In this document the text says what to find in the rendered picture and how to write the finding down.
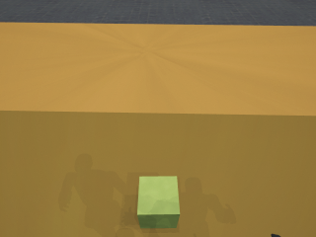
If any carton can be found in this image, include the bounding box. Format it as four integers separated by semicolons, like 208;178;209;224
137;176;180;229

